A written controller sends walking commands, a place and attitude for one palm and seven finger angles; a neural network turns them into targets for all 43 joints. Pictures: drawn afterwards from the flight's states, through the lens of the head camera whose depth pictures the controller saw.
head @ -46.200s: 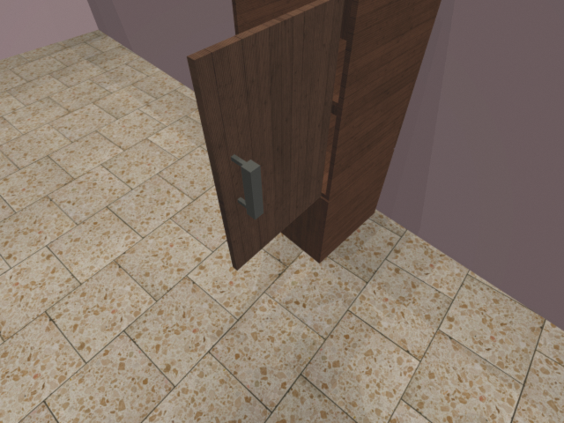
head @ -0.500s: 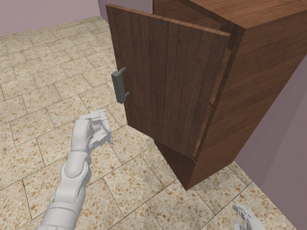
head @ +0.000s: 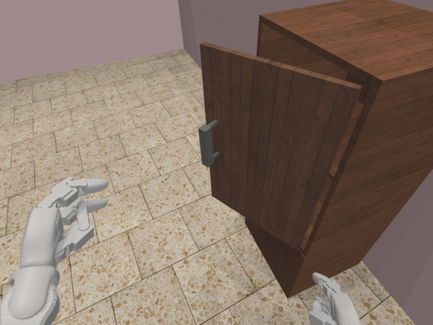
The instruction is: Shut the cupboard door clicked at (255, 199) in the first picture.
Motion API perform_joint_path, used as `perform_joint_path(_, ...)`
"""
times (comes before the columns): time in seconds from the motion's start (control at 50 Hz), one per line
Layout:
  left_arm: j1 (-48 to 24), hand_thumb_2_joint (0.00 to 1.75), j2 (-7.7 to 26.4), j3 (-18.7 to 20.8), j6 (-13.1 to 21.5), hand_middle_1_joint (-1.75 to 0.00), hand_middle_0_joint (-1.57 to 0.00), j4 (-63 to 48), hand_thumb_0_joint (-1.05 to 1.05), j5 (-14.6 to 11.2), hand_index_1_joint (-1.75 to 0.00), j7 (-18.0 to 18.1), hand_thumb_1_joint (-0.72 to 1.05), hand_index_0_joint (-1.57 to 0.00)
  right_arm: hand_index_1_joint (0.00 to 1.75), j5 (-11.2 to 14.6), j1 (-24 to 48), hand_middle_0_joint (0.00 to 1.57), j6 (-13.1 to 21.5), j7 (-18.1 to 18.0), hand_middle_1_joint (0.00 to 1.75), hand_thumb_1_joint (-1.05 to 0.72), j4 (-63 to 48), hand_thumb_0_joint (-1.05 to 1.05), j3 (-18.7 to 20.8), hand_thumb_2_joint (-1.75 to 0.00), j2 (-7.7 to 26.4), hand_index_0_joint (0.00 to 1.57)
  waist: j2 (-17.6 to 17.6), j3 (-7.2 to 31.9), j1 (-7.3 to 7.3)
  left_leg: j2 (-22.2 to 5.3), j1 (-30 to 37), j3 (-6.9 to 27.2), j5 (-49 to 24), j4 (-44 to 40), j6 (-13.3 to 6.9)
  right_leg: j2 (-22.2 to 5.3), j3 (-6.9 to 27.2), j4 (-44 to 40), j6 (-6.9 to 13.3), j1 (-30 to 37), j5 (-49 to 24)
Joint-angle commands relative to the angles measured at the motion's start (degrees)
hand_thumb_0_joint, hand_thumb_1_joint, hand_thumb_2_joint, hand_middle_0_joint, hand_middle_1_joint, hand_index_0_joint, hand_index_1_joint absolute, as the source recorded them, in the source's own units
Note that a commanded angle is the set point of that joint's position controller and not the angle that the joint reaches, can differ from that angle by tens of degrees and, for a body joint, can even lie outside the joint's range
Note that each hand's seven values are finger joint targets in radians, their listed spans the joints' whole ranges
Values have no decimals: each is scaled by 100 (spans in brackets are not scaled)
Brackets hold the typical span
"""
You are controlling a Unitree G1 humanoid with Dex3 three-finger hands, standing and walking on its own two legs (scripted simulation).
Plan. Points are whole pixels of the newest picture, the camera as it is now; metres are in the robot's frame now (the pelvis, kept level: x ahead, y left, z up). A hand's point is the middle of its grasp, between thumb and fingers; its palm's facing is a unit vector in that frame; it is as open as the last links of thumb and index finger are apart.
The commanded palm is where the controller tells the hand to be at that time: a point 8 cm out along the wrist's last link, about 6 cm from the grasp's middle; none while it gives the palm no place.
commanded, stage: draw the hand back to the body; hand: left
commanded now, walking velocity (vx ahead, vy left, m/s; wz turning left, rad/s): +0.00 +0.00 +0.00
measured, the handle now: (211, 143) +0.62 +0.10 -0.03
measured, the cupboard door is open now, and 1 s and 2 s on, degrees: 28 28 28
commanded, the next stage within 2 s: step back with the hand held close in 0.52 s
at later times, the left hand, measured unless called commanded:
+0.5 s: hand (54, 245) +0.17 +0.25 +0.15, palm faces +0.43 -0.82 -0.38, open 7.4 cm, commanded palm +0.13 +0.29 +0.17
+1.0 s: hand (63, 232) +0.19 +0.24 +0.16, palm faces +0.33 -0.81 -0.49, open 7.4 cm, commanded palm +0.13 +0.29 +0.17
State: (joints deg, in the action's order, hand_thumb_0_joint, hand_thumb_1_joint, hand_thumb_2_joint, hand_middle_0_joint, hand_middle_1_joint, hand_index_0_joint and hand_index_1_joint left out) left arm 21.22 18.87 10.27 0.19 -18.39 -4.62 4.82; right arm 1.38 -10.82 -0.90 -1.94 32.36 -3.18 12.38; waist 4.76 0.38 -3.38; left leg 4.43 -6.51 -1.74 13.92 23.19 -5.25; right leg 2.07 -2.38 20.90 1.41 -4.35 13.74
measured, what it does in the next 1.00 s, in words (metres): stands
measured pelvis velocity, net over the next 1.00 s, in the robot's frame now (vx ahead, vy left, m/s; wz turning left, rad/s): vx -0.02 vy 0.00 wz -0.05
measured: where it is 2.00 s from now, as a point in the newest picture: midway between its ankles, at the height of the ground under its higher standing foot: outside the picture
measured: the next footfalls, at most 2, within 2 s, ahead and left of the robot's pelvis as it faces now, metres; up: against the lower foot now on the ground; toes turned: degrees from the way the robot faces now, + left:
none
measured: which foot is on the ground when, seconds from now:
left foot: down 0.00-1.00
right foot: down 0.00-1.00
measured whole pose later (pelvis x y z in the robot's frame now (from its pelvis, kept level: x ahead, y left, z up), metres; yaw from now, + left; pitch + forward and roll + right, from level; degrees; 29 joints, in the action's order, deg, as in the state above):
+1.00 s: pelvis -0.02 +0.00 -0.01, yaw -3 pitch +1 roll -1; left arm 31.0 24.3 22.4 9.0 -25.1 -4.6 6.0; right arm 1.6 -10.5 -2.3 -4.4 31.8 1.4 14.8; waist 3.0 1.2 0.0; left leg 3.5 -15.5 -4.7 15.1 29.2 -5.4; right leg 2.7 0.0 29.3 1.5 -15.1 15.1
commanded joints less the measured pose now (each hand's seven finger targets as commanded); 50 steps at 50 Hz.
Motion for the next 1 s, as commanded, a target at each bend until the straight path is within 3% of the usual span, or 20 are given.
perform_joint_path(0.0, -358, 90, 1063, 1035, 447, -48, -36, -1557, 0, -11, -48, 103, 90, -36, 30, 36, 713, 20, 424, -19, 30, -90, -856, 0, 338, -90, 694, 20, 24, 625, 50, -766, 294, 647, -2068, -313, 644, -195, 177, -121, 22, -17, -1164)
perform_joint_path(0.12, 262, 90, 1489, 1838, 648, -30, -20, -1676, 0, -84, -30, 177, 90, -20, 30, 64, 729, 20, 618, -40, 30, -90, -758, 0, 415, -90, 715, 20, -72, 364, -47, -728, -65, 604, -1317, -398, 605, -176, 182, -156, 37, -29, -809)
perform_joint_path(0.16, 182, 90, 1118, 1455, 670, -30, -20, -1525, 0, -45, -30, 155, 90, -20, 30, 63, 699, 20, 672, -37, 30, -90, -697, 0, 440, -90, 759, 20, -58, 147, 52, -739, -60, 628, -1064, -437, 576, -187, 196, -167, 15, -265, -655)
perform_joint_path(0.2, 40, 90, 1020, 1311, 671, -30, -20, -1406, 0, -27, -30, 159, 90, -20, 30, 63, 686, 20, 715, -47, 30, -90, -670, 0, 466, -90, 824, 20, -186, -7, 91, -752, -107, 679, -671, -514, 538, -200, 214, -192, 4, -382, -453)
perform_joint_path(0.28, -96, 90, 1292, 1513, 751, -30, -20, -1530, 0, 7, -30, 223, 90, -20, 30, 34, 682, 20, 820, -98, 30, -90, -619, 0, 484, -90, 836, 20, -201, 199, 28, -703, -130, 662, -413, -533, 468, -203, 247, -198, 9, -238, -355)
perform_joint_path(0.34, -58, 90, 1289, 1551, 791, -30, -20, -1545, 0, -13, -30, 232, 90, -20, 30, 47, 745, 20, 841, -126, 30, -90, -637, 0, 455, -90, 755, 20, -215, 171, -9, -647, -190, 552, -341, -496, 416, -217, 287, -230, 21, -208, -243)
perform_joint_path(0.38, -74, 90, 1451, 1699, 817, -30, -20, -1616, 0, -19, -30, 241, 90, -20, 30, 39, 751, 20, 870, -129, 30, -90, -598, 0, 456, -90, 763, 20, -57, 201, -36, -621, -245, 511, -394, -446, 412, -231, 355, -290, 44, -134, -257)
perform_joint_path(0.46, -123, 90, 1294, 1583, 828, -30, -20, -1692, 0, -5, -30, 224, 90, -20, 30, 42, 741, 20, 890, -106, 30, -90, -606, 0, 428, -90, 718, 20, 274, 126, -9, -648, -158, 541, -509, -484, 463, -202, 317, -232, 54, -194, -376)
perform_joint_path(0.58, 222, 90, 1243, 1627, 793, -30, -20, -1406, 0, -62, -30, 169, 90, -20, 30, 24, 708, 20, 863, -92, 30, -90, -603, 0, 454, -90, 740, 20, -232, 130, -23, -633, -163, 424, -754, -400, 405, -215, 336, -314, 36, -180, -492)
perform_joint_path(0.62, 155, 90, 1213, 1579, 804, -30, -20, -1482, 0, -60, -30, 164, 90, -20, 30, 32, 716, 20, 841, -84, 30, -90, -619, 0, 456, -90, 724, 20, -91, 120, -1, -631, -124, 397, -769, -389, 406, -228, 350, -295, 32, -219, -511)
perform_joint_path(0.64, -503, 90, 1850, 2245, 1064, -30, -20, -1878, 0, -11, -30, 225, 90, -20, 30, 54, 730, 20, 741, -133, 30, -90, -824, 0, 508, -90, 899, 20, -4, -6, 202, -753, -484, 555, -231, -125, 216, -561, 1076, -486, 34, -620, -562)
perform_joint_path(0.66, 1, 90, 1504, 1998, 1135, -30, -20, -1404, 0, -24, -30, 209, 90, -20, 30, 4, 665, 20, 681, -174, 30, -90, -673, 0, 494, -90, 818, 20, -253, 108, 246, -712, -364, 563, -206, 75, 194, -746, 1185, -565, 80, -799, -494)
perform_joint_path(0.72, 258, 90, 1302, 1784, 1258, -30, -20, -1258, 0, 18, -30, 182, 90, -20, 30, -4, 622, 20, 544, -171, 30, -90, -650, 0, 561, -90, 826, 20, -423, 424, 289, -768, -303, 537, -610, 311, 235, -931, 1237, -324, 129, -863, -1026)
perform_joint_path(0.74, 300, 90, 1284, 1739, 1283, -30, -20, -1319, 0, 26, -30, 185, 90, -20, 30, 7, 613, 20, 505, -176, 30, -90, -670, 0, 589, -90, 848, 20, -335, 561, 295, -804, -286, 521, -761, 313, 239, -929, 1198, -181, 111, -812, -1232)
perform_joint_path(0.86, 635, 90, 1618, 2042, 1260, -30, -20, -1709, 0, 8, -30, 249, 90, -20, 30, 40, 615, 20, 255, -260, 30, -90, -911, 0, 641, -90, 883, 20, -326, 1099, 273, -1016, -474, 598, -2319, 316, 278, -731, 899, 750, -5, -357, -2632)
perform_joint_path(0.88, 675, 90, 1761, 2184, 1246, -30, -20, -1816, 0, 11, -30, 258, 90, -20, 30, 30, 657, 20, 229, -275, 30, -90, -937, 0, 650, -90, 893, 20, -210, 1175, 255, -1033, -499, 608, -2483, 324, 294, -723, 860, 839, -11, -311, -2712)
perform_joint_path(0.9, 823, 90, 1690, 2146, 1223, -30, -20, -1781, 0, 0, -30, 263, 90, -20, 30, 44, 623, 20, 186, -280, 30, -90, -986, 0, 632, -90, 851, 20, -272, 1143, 264, -1062, -589, 628, -2545, 334, 296, -711, 864, 907, -12, -320, -2659)
perform_joint_path(0.98, 1069, 90, 1838, 2359, 1235, -30, -20, -1906, 0, -13, -30, 301, 90, -20, 30, 30, 580, 20, 96, -288, 30, -90, -1063, 0, 668, -90, 892, 20, -265, 1108, 253, -1144, -966, 729, -2189, 262, 277, -653, 902, 1037, -15, -330, -2274)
